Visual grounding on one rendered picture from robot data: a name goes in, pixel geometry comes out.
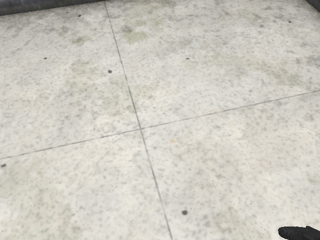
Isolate robot right hand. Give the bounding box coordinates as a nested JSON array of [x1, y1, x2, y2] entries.
[[278, 226, 320, 240]]

